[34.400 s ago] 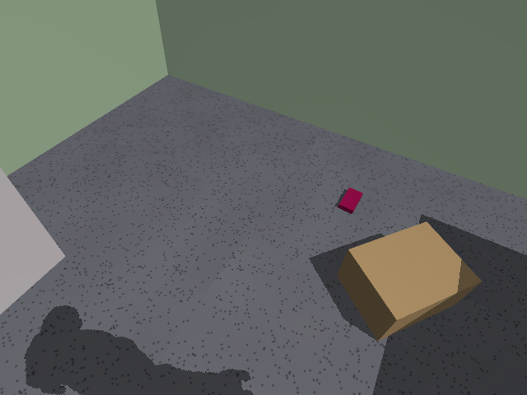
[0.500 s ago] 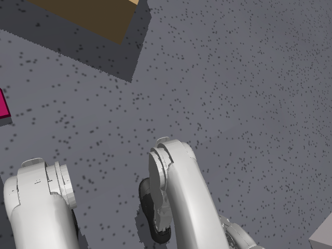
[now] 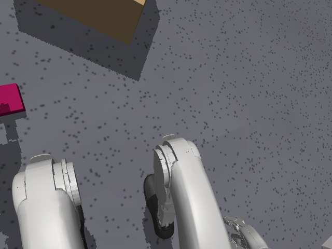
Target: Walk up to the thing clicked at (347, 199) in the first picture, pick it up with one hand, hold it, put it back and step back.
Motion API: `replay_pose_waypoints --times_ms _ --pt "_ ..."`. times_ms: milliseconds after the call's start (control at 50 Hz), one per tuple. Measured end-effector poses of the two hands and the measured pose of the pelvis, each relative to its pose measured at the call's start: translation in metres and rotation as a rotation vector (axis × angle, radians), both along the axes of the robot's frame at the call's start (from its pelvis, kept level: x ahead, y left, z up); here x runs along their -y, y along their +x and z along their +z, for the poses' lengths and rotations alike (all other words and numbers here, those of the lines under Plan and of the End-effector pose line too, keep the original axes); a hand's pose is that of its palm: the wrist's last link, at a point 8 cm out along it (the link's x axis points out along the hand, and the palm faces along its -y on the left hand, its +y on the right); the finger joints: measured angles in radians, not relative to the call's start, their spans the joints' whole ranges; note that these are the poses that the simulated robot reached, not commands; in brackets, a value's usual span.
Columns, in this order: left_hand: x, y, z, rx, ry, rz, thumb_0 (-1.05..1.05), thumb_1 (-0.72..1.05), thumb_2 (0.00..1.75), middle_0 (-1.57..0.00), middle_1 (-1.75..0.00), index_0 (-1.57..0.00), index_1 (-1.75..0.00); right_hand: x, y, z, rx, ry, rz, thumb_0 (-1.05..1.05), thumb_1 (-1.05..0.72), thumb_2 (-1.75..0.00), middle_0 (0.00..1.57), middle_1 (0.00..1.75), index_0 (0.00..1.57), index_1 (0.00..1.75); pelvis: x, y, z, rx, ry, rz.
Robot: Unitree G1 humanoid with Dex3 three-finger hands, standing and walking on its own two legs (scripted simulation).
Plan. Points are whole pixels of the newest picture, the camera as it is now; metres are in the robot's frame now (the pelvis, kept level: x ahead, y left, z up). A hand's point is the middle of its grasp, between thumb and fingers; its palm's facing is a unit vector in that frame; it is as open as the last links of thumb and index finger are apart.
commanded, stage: withdraw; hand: left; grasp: from above
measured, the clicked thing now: out of the picture +0.49 +0.35 -0.31
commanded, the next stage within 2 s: home in 0.04 s
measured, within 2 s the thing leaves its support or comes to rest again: neither
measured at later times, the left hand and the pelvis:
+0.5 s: hand out of the picture +0.42 +0.34 -0.06, palm faces -0.32 -0.37 -0.87, open 10.7 cm; pelvis +0.01 +0.00 +0.07, yaw +2 degrees
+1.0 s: hand out of the picture +0.27 +0.26 +0.16, palm faces +0.05 -0.91 -0.42, open 7.4 cm; pelvis +0.03 +0.00 +0.25, yaw +9 degrees
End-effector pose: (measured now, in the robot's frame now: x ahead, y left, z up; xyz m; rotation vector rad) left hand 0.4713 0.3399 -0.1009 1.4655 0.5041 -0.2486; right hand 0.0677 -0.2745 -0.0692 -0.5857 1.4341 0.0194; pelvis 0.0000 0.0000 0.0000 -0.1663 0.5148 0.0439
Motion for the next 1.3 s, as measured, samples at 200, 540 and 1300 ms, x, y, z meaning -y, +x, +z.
replay_pose_waypoints --times_ms 200,540,1300 --pt "-0.010 0.015 -0.008 0.074 0.058 0.044 0.00 -0.44 0.96 -0.11 -0.96 -0.12 -0.95 -0.019 -0.027 -0.015 -0.074 0.043 -0.072 0.01 -0.89 -0.89 0.21 0.30 0.20 0.30 -0.003 0.008 -0.009 -0.028 -0.010 -0.005" --pt "-0.010 -0.075 0.116 0.076 -0.240 0.289 0.00 0.44 0.83 -0.20 -0.38 -0.20 -0.38 -0.026 0.067 0.050 0.174 0.142 -0.101 0.01 -0.90 -0.89 0.21 0.30 0.20 0.30 -0.005 0.012 0.083 -0.094 0.017 0.035" --pt "0.067 -0.257 0.412 0.033 -1.052 1.043 0.01 0.90 0.90 -0.20 -0.30 -0.20 -0.30 -0.069 0.180 0.356 0.737 0.192 -0.078 0.01 -0.90 -0.89 0.21 0.30 0.20 0.30 -0.007 0.074 0.357 0.214 0.116 0.146"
